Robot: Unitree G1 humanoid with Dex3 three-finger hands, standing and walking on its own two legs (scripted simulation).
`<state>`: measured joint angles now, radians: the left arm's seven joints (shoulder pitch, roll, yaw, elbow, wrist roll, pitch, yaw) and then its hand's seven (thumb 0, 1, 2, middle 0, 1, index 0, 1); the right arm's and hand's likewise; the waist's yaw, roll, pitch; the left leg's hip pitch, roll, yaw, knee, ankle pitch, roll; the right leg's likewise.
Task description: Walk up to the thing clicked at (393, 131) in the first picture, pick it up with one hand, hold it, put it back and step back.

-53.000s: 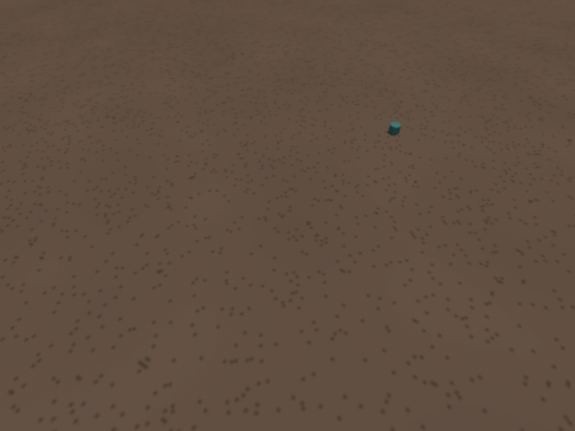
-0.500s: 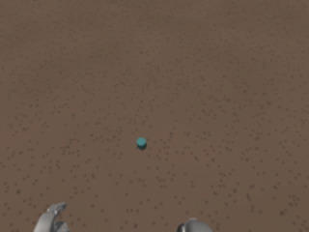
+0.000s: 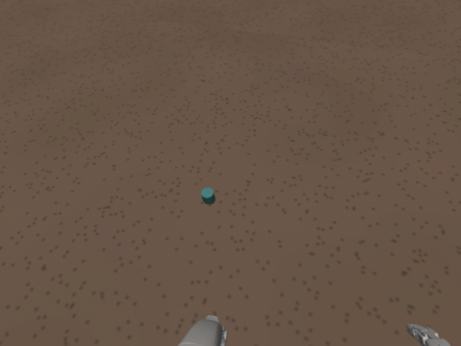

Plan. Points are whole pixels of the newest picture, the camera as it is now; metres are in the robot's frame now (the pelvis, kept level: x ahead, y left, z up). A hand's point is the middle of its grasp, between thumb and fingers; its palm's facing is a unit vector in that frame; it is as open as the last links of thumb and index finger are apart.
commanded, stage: step back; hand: left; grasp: from above
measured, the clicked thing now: (208, 195) +0.88 +0.22 -0.73
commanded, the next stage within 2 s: stand in 1.56 s
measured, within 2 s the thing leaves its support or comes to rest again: neither
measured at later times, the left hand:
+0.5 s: hand out of the picture -0.09 +0.26 -0.15, palm faces +0.01 -0.93 -0.37, open 7.4 cm
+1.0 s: hand out of the picture -0.21 +0.26 -0.14, palm faces +0.08 -0.91 -0.40, open 7.4 cm
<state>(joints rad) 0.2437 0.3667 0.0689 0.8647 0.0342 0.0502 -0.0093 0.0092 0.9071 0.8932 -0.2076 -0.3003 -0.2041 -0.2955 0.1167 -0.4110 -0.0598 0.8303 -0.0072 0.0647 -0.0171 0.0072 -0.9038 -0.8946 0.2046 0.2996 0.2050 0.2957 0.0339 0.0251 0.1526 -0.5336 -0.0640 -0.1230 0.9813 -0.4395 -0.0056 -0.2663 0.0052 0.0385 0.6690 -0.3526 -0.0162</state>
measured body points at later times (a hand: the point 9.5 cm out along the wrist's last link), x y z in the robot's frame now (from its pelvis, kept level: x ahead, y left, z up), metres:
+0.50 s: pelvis -0.18 -0.01 +0.00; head -0.13 +0.01 +0.45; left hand -0.09 +0.31 -0.12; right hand -0.05 -0.32 -0.10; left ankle -0.11 +0.12 -0.72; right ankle -0.22 -0.15 -0.67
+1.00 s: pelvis -0.24 -0.03 +0.01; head -0.23 -0.03 +0.46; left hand -0.22 +0.30 -0.11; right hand -0.16 -0.33 -0.12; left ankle -0.23 +0.10 -0.72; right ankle -0.25 -0.14 -0.70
